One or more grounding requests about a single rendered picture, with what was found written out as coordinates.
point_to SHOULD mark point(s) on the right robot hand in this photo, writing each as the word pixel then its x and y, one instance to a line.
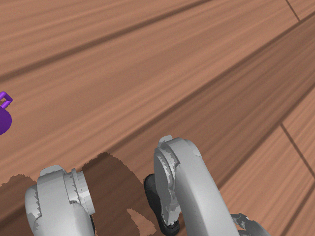
pixel 251 228

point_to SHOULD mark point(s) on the mug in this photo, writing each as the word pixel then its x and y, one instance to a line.
pixel 5 117

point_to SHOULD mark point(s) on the right robot foot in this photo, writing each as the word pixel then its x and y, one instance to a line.
pixel 154 202

